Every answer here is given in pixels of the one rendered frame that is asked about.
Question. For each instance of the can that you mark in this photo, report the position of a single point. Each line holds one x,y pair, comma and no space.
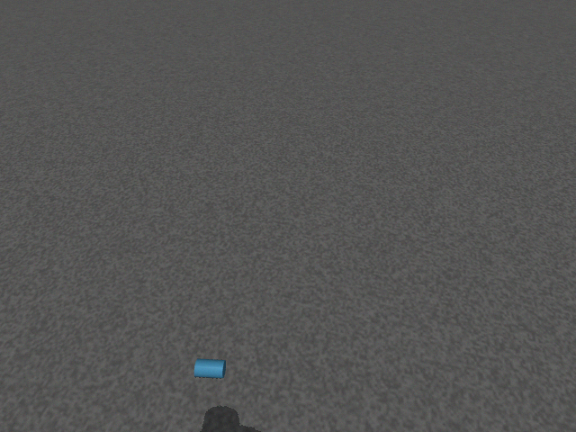
211,368

